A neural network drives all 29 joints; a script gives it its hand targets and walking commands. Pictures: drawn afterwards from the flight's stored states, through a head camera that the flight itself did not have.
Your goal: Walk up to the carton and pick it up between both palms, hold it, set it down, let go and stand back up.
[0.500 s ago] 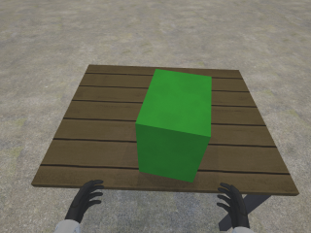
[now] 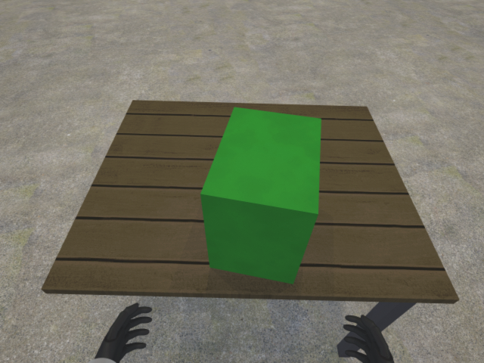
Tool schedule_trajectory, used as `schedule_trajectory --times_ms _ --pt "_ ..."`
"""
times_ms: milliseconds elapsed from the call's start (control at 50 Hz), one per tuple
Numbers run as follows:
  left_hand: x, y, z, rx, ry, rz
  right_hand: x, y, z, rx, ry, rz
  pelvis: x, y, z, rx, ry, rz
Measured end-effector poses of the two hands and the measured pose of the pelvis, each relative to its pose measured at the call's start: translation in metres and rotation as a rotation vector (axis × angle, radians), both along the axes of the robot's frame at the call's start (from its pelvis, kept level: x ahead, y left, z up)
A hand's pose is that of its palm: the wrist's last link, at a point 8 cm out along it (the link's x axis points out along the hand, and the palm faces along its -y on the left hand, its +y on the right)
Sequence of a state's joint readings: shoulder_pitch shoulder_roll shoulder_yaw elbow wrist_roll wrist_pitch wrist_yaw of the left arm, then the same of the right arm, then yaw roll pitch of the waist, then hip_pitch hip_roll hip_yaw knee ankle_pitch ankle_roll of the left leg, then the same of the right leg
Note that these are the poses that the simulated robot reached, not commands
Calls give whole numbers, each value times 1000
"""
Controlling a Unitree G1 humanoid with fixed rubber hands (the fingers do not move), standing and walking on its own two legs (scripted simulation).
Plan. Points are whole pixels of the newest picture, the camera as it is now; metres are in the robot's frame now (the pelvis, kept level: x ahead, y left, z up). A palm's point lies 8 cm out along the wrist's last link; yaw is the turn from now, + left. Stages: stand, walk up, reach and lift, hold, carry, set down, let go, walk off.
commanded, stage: set down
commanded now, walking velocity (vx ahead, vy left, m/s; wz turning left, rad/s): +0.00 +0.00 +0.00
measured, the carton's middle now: (263, 195) +0.45 -0.01 +0.00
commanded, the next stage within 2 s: let go in 0.38 s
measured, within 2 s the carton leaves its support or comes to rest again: neither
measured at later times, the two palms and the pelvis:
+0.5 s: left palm out of the picture +0.14 +0.22 -0.09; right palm out of the picture +0.13 -0.23 -0.09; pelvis -0.01 -0.01 +0.00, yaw +0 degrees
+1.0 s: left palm out of the picture +0.12 +0.23 -0.09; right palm out of the picture +0.11 -0.23 -0.10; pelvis -0.01 +0.00 -0.01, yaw +1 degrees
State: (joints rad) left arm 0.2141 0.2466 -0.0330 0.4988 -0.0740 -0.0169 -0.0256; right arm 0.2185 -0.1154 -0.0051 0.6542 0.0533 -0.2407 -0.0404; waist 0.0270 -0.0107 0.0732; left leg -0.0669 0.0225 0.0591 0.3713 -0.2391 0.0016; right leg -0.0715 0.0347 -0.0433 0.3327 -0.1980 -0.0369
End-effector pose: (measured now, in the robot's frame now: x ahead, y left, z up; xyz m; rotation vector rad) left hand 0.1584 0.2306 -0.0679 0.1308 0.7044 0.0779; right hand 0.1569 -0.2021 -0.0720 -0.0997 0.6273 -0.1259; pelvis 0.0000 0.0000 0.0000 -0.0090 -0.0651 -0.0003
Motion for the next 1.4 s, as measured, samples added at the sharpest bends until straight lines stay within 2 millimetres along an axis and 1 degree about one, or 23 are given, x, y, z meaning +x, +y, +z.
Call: schedule_trajectory --times_ms 180,380,620,760,920,960,1000,1080,1180,1280,1400 --pt "-7 1 -10 29 90 19 -8 -9 -11 -18 81 29 -4 -2 0 2 9 -2" --pt "-18 -5 -21 45 172 34 -19 -19 -21 -35 153 60 -6 -5 -1 4 19 -1" --pt "-14 -12 -21 46 161 28 -25 -32 -19 -58 156 60 -9 -9 -2 7 21 0" --pt "-13 -13 -20 42 151 27 -28 -32 -17 -60 148 60 -12 -8 -2 8 18 -2" --pt "-19 -8 -21 51 149 27 -32 -28 -19 -59 161 55 -15 -4 -3 5 22 -1" --pt "-27 -4 -23 62 142 23 -36 -30 -25 -64 209 41 -13 -2 -4 2 34 6" --pt "-38 3 -26 70 150 30 -43 -31 -31 -69 255 28 -12 1 -5 0 36 10" --pt "-66 17 -32 82 190 62 -60 -33 -39 -80 327 22 -10 5 -6 -1 32 17" --pt "-104 29 -42 93 278 87 -85 -32 -46 -89 401 25 -15 9 -5 -2 28 22" --pt "-136 36 -49 95 356 95 -109 -29 -51 -92 459 24 -24 14 -5 -2 26 26" --pt "-164 39 -55 89 412 99 -135 -24 -55 -90 503 19 -33 20 -5 -1 20 29"
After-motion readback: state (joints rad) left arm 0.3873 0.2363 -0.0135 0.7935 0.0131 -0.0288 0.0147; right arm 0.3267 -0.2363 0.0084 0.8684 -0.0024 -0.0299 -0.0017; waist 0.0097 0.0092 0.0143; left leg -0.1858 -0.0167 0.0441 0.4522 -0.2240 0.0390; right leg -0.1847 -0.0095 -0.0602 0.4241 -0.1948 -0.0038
